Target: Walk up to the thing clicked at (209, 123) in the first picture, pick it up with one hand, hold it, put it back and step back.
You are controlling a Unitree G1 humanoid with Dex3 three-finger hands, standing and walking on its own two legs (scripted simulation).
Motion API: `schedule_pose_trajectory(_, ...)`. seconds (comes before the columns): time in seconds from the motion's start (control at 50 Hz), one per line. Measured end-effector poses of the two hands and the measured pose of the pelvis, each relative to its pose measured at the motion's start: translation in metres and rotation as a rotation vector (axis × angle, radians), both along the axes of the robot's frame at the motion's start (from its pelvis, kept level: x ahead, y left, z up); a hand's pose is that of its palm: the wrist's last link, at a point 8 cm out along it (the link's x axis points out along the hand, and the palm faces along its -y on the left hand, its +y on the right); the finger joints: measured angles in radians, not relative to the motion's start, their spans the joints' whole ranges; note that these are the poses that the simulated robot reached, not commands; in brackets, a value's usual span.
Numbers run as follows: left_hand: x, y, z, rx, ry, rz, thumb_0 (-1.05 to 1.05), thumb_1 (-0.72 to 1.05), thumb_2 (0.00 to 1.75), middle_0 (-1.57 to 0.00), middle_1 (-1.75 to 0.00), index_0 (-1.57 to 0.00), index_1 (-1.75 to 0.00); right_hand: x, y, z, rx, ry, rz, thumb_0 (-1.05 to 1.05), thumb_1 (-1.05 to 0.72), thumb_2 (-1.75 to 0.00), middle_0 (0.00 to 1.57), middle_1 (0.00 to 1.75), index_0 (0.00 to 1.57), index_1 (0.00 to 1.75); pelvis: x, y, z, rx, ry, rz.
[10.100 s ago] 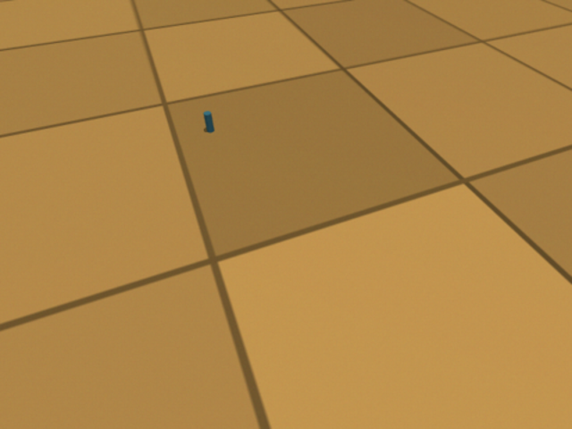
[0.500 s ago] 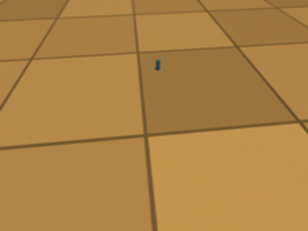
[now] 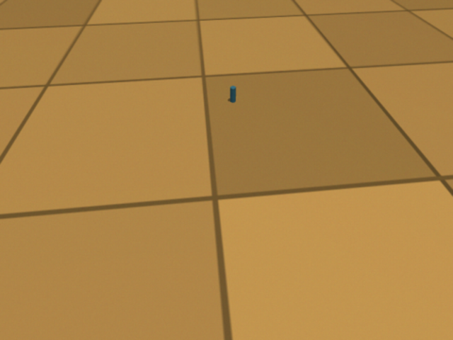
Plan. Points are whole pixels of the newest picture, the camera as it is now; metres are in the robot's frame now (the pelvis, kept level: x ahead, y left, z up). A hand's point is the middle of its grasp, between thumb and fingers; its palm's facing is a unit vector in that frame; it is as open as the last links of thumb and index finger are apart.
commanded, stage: stand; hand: left
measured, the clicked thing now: (233, 94) +1.93 -0.04 -0.72
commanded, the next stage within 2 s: walk up in 0.18 s
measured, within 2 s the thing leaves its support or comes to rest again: neither
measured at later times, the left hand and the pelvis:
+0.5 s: hand (93, 329) +0.19 +0.27 -0.12, palm faces -0.19 -0.81 -0.56, open 7.4 cm; pelvis +0.06 -0.05 -0.04, yaw -16 degrees
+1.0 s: hand (159, 186) +0.57 +0.22 -0.17, palm faces -0.53 -0.65 -0.54, open 7.4 cm; pelvis +0.38 -0.05 -0.05, yaw -33 degrees
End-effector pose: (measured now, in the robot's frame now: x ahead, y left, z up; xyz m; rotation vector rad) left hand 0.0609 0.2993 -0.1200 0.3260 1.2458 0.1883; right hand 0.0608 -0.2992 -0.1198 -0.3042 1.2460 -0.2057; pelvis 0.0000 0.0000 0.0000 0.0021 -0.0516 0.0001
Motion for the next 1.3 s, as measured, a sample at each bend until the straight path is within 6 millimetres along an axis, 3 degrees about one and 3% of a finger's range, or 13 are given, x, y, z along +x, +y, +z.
schedule_pose_trajectory(0.2, 0.0, 0.001, 0.002, -0.001, -0.002, 0.003, 0.01, 0.9, 0.9, -0.2, -0.3, -0.2, -0.3, 0.003, 0.001, -0.001, 0.015, -0.006, 0.009, 0.01, -0.91, -0.9, 0.2, 0.3, 0.2, 0.3, 0.0, -0.001, 0.0, 0.005, 0.007, -0.007)
schedule_pose_trajectory(0.28, 0.006, 0.007, 0.01, 0.017, 0.065, -0.073, 0.01, 0.9, 0.9, -0.2, -0.3, -0.2, -0.3, 0.012, -0.015, 0.004, 0.033, -0.141, -0.047, 0.01, -0.9, -0.9, 0.21, 0.3, 0.21, 0.3, 0.005, 0.001, -0.003, 0.018, 0.046, -0.109)
schedule_pose_trajectory(0.44, 0.094, 0.011, 0.046, 0.153, -0.008, -0.194, 0.01, 0.9, 0.9, -0.21, -0.3, -0.21, -0.3, 0.013, -0.077, -0.01, 0.021, -0.228, -0.179, 0.01, -0.9, -0.9, 0.21, 0.3, 0.21, 0.3, 0.044, -0.027, -0.016, 0.04, 0.029, -0.247)
schedule_pose_trajectory(0.5, 0.127, 0.007, 0.049, 0.233, -0.09, -0.218, 0.01, 0.9, 0.9, -0.2, -0.3, -0.2, -0.3, 0.031, -0.108, -0.03, 0.001, -0.241, -0.187, 0.01, -0.9, -0.9, 0.21, 0.3, 0.21, 0.3, 0.065, -0.047, -0.038, 0.037, 0.032, -0.275)
schedule_pose_trajectory(0.56, 0.139, -0.002, 0.047, 0.269, -0.112, -0.206, 0.0, 0.9, 0.9, -0.2, -0.3, -0.2, -0.3, 0.059, -0.119, -0.038, 0.011, -0.248, -0.176, 0.01, -0.91, -0.9, 0.2, 0.3, 0.2, 0.3, 0.083, -0.054, -0.044, -0.007, 0.027, -0.295)
schedule_pose_trajectory(0.64, 0.147, -0.025, 0.048, 0.238, -0.017, -0.228, 0.0, 0.9, 0.9, -0.2, -0.3, -0.2, -0.3, 0.106, -0.11, -0.021, 0.069, -0.308, -0.174, 0.01, -0.91, -0.9, 0.2, 0.3, 0.2, 0.29, 0.119, -0.06, -0.025, -0.016, 0.01, -0.359)
schedule_pose_trajectory(0.72, 0.179, -0.043, 0.048, 0.195, 0.057, -0.274, 0.01, 0.9, 0.9, -0.21, -0.3, -0.21, -0.3, 0.147, -0.104, -0.001, 0.093, -0.343, -0.18, 0.01, -0.91, -0.9, 0.2, 0.3, 0.2, 0.29, 0.165, -0.064, -0.01, 0.005, 0.003, -0.429)
schedule_pose_trajectory(0.78, 0.225, -0.051, 0.045, 0.173, 0.088, -0.335, 0.01, 0.89, 0.9, -0.21, -0.3, -0.21, -0.3, 0.171, -0.108, 0.006, 0.076, -0.333, -0.214, 0.01, -0.91, -0.9, 0.2, 0.3, 0.2, 0.3, 0.206, -0.063, -0.008, 0.008, 0.023, -0.48)
schedule_pose_trajectory(0.84, 0.291, -0.052, 0.038, 0.176, 0.095, -0.407, 0.01, 0.89, 0.9, -0.21, -0.3, -0.21, -0.3, 0.194, -0.116, 0.005, 0.035, -0.302, -0.267, 0.01, -0.9, -0.9, 0.2, 0.3, 0.21, 0.3, 0.252, -0.06, -0.014, -0.002, 0.054, -0.518)
schedule_pose_trajectory(0.98, 0.501, -0.043, -0.004, 0.249, 0.036, -0.574, 0.01, 0.89, 0.9, -0.21, -0.3, -0.21, -0.3, 0.258, -0.112, -0.01, -0.081, -0.225, -0.402, 0.01, -0.91, -0.9, 0.2, 0.3, 0.2, 0.3, 0.368, -0.049, -0.05, 0.013, 0.069, -0.561)
schedule_pose_trajectory(1.04, 0.587, -0.075, -0.002, 0.222, -0.054, -0.656, 0.01, 0.9, 0.9, -0.21, -0.3, -0.21, -0.3, 0.264, -0.09, -0.003, -0.075, -0.195, -0.492, 0.01, -0.91, -0.9, 0.2, 0.3, 0.2, 0.3, 0.403, -0.047, -0.04, -0.001, 0.064, -0.608)
schedule_pose_trajectory(1.14, 0.705, -0.144, 0.024, 0.141, -0.163, -0.805, 0.01, 0.9, 0.9, -0.2, -0.3, -0.2, -0.3, 0.266, -0.061, 0.017, -0.074, -0.16, -0.656, 0.01, -0.91, -0.9, 0.2, 0.3, 0.21, 0.3, 0.469, -0.057, -0.017, 0.016, 0.052, -0.679)
schedule_pose_trajectory(1.3, 0.849, -0.237, 0.045, 0.117, -0.305, -0.948, 0.0, 0.9, 0.9, -0.2, -0.3, -0.2, -0.3, 0.293, -0.045, -0.008, -0.068, -0.113, -0.806, 0.01, -0.9, -0.9, 0.2, 0.3, 0.2, 0.3, 0.572, -0.082, -0.027, 0.029, 0.023, -0.762)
